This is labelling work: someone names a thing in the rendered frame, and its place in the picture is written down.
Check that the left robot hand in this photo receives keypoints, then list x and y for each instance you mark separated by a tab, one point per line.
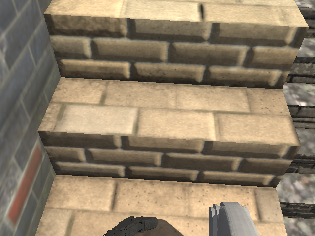
133	225

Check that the robot right thigh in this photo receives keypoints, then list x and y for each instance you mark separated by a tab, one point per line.
230	219

